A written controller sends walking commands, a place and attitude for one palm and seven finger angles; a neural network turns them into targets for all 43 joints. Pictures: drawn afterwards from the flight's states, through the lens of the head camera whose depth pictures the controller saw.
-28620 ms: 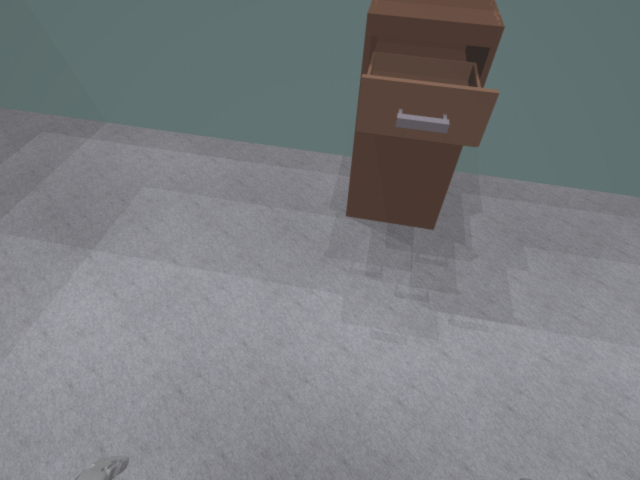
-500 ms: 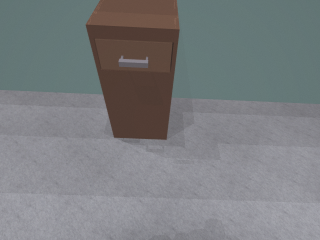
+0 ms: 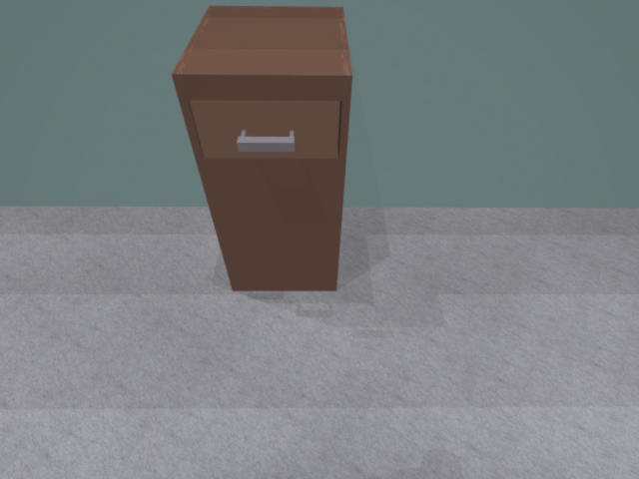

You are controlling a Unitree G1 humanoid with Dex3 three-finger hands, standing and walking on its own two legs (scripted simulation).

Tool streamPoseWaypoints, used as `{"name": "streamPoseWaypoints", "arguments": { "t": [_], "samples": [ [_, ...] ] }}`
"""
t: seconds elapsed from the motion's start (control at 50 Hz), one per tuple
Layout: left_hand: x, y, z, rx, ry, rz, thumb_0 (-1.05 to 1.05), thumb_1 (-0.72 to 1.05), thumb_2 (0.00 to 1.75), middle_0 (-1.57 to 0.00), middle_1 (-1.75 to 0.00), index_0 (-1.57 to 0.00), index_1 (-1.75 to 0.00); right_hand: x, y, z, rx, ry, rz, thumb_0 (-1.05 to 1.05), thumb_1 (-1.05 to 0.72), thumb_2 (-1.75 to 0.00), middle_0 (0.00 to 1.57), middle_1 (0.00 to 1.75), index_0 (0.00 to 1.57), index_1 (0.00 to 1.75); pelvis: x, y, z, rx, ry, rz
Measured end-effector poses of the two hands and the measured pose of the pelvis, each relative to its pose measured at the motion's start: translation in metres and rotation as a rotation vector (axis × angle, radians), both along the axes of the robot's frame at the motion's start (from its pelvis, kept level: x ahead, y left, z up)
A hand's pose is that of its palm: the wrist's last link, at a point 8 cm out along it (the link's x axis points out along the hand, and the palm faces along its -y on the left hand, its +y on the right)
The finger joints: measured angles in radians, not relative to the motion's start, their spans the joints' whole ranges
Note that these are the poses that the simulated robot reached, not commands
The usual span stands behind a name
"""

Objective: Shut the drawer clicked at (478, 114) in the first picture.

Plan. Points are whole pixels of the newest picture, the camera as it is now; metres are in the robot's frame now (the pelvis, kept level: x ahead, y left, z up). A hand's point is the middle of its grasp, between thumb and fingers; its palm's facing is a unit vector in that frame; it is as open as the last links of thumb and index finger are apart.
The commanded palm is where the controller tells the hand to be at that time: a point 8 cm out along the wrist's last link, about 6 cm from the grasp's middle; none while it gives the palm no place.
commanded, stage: let the arm hang, fingers relaxed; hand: left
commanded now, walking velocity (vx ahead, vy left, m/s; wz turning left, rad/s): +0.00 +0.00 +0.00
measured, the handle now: (267, 139) +0.86 +0.17 -0.07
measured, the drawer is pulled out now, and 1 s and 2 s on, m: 0.00 0.00 0.00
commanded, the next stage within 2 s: look to check the result in 0.18 s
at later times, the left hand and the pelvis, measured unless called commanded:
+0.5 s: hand out of the picture +0.02 +0.18 -0.17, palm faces +0.03 -0.98 -0.21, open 7.3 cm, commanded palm none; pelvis +0.01 +0.00 +0.00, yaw +0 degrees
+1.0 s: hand out of the picture +0.06 +0.20 -0.17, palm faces +0.01 -0.97 -0.25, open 7.3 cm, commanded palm none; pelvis +0.02 +0.00 +0.00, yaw +0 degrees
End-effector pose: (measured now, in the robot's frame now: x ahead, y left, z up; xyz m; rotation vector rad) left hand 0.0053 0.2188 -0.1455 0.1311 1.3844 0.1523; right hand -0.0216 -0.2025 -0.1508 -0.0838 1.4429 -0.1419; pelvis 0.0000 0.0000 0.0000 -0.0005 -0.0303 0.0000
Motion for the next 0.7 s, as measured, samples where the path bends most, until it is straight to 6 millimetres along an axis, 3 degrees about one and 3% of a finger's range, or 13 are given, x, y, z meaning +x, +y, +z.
{"name": "streamPoseWaypoints", "arguments": {
  "t": [0.18,0.38,0.7],
  "samples": [
    [-0.002,0.003,0.001,0.004,0.017,0.008,0.00,0.92,0.90,-0.20,-0.31,-0.20,-0.30,0.004,0.004,0.000,0.000,0.002,-0.007,0.00,-0.91,-0.90,0.20,0.30,0.20,0.29,0.005,0.003,0.001,0.002,0.000,-0.002],
    [-0.001,0.008,0.003,0.017,0.028,0.010,0.00,0.91,0.90,-0.20,-0.30,-0.20,-0.30,0.018,-0.005,0.001,-0.020,-0.018,0.000,0.00,-0.91,-0.90,0.20,0.30,0.20,0.29,0.009,0.003,0.001,0.003,-0.001,-0.004],
    [0.023,0.016,0.006,0.039,-0.010,-0.013,0.00,0.91,0.90,-0.20,-0.30,-0.20,-0.30,0.040,-0.027,0.005,-0.058,-0.051,0.019,0.00,-0.91,-0.90,0.20,0.30,0.20,0.29,0.015,-0.001,0.002,0.002,-0.002,-0.005]
  ]
}}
